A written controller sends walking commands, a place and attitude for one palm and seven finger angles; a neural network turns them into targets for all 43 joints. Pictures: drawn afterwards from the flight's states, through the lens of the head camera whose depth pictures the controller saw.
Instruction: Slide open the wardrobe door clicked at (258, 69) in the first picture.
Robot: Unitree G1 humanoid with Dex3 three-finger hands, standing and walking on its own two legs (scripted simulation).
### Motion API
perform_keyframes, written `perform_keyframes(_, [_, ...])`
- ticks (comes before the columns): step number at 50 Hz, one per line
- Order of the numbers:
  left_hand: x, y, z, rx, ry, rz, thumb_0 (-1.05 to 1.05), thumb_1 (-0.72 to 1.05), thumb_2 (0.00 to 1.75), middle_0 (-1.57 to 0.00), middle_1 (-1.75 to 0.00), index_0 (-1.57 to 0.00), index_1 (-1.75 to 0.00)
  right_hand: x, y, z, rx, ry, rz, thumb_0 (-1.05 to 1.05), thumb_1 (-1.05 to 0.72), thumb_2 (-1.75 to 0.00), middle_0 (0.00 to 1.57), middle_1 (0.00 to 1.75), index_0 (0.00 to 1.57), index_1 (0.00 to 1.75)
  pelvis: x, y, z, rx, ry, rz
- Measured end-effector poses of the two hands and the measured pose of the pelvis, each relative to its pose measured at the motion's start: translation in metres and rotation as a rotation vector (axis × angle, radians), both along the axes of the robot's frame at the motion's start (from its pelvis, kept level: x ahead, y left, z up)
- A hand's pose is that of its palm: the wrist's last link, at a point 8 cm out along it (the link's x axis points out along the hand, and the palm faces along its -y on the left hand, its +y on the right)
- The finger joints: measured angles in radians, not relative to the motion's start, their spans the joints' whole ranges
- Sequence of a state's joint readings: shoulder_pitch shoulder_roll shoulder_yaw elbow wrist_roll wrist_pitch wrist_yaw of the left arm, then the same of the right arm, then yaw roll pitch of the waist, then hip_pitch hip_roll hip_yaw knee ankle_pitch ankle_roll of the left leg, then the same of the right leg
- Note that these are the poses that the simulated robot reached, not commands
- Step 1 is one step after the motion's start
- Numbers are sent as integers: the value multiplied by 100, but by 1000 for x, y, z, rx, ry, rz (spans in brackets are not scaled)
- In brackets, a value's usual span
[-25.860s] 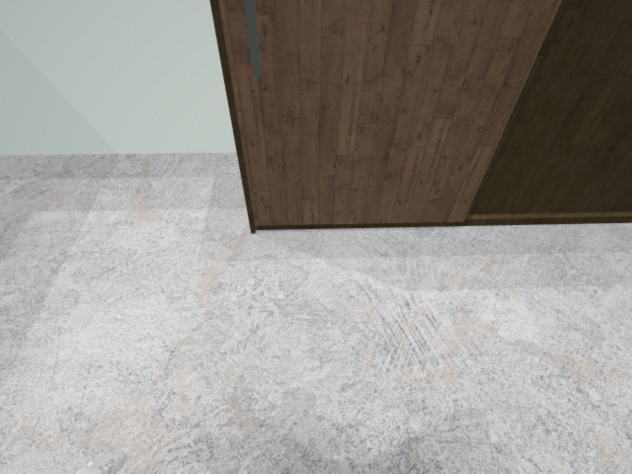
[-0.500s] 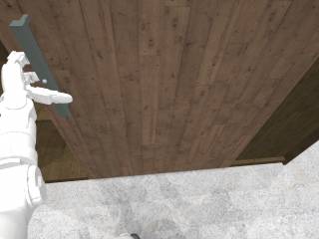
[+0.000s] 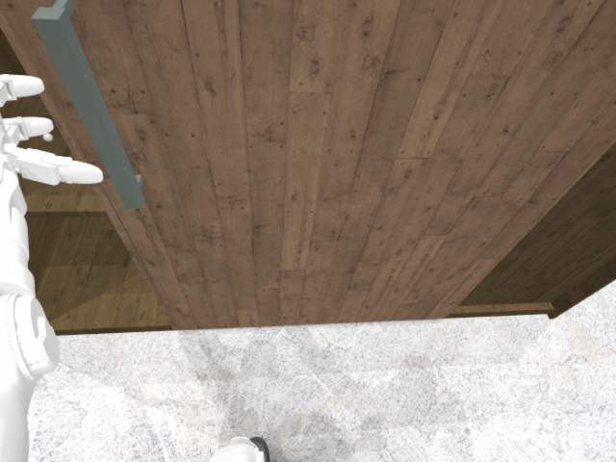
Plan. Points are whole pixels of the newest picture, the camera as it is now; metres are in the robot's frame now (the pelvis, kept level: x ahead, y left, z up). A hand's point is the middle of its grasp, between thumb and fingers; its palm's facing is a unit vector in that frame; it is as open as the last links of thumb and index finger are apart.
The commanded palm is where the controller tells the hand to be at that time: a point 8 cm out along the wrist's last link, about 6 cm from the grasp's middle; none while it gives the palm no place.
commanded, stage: slip the hand off the handle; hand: left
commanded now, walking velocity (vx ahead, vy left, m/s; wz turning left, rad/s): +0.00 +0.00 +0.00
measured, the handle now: (106, 121) +0.52 +0.28 +0.13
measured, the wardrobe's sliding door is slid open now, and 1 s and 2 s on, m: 0.45 0.45 0.45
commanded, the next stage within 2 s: draw the hand back to the body in 0.82 s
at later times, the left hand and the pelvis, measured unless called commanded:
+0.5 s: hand (25, 168) +0.42 +0.33 +0.14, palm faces +0.40 -0.89 -0.22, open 14.6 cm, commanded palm +0.37 +0.36 +0.15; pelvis +0.01 +0.00 +0.00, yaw -1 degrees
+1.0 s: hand (7, 214) +0.35 +0.32 +0.15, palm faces +0.37 -0.92 -0.14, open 14.7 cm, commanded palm +0.30 +0.35 +0.15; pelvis +0.00 -0.02 +0.01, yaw +2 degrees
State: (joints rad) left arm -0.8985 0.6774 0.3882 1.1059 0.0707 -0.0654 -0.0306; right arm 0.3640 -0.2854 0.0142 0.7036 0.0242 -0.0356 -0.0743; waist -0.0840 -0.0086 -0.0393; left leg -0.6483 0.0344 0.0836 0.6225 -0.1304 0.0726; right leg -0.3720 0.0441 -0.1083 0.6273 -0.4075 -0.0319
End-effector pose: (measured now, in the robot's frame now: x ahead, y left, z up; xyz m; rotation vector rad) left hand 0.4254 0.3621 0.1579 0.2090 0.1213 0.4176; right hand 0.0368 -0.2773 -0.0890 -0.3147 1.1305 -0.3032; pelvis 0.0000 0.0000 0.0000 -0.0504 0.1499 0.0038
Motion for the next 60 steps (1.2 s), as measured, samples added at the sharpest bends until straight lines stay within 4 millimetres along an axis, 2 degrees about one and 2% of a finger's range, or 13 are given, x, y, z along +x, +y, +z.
perform_keyframes(9, [6,9,0,9,4,-3,-1,-55,20,-25,-115,-31,-120,-25,3,-4,8,65,-39,1,-90,-89,20,30,20,30,1,0,-2,-3,22,-8])
perform_keyframes(16, [-5,11,-3,6,-3,-16,-1,-55,20,-25,-115,-28,-118,-31,5,-5,30,70,-71,1,-90,-89,20,30,20,30,6,-1,0,0,19,-26])
perform_keyframes(22, [-31,11,-7,7,-30,-14,-1,-55,20,-25,-115,-26,-116,-9,5,-5,48,2,-59,1,-90,-89,20,30,20,30,10,-2,2,6,-6,-31])
perform_keyframes(33, [-81,7,-7,6,-32,20,-1,-55,20,-25,-115,-25,-116,76,9,6,56,-227,81,1,-90,-89,20,30,20,30,6,-8,4,11,-57,2])
perform_keyframes(39, [-100,7,-6,3,-20,23,-1,-55,20,-25,-115,-25,-116,107,15,15,71,-321,137,1,-90,-89,20,30,20,30,4,-13,5,15,-73,12])
perform_keyframes(43, [-111,4,-5,13,-26,19,-1,-55,20,-25,-115,-25,-115,115,17,18,85,-349,154,1,-90,-89,20,30,20,30,5,-16,5,17,-82,13])
perform_keyframes(48, [-120,1,-5,11,-30,23,-1,-55,20,-25,-115,-25,-115,114,17,14,94,-337,168,1,-90,-89,20,30,20,30,4,-19,5,19,-90,21])
perform_keyframes(52, [-117,-11,-2,-130,-121,-134,-1,-55,20,-25,-115,-25,-115,108,14,12,88,-328,150,1,-90,-89,20,30,20,30,5,-21,7,19,-103,20])
perform_keyframes(56, [-115,-20,3,-184,-168,-314,-1,-55,20,-25,-115,-25,-115,102,8,16,75,-365,120,1,-90,-89,20,30,20,30,7,-21,7,20,-104,-6])
perform_keyframes(60, [-121,-15,3,-189,-157,-338,-1,-55,20,-25,-115,-25,-115,99,2,22,75,-413,94,1,-90,-89,20,30,20,30,10,-19,6,24,-98,-30])
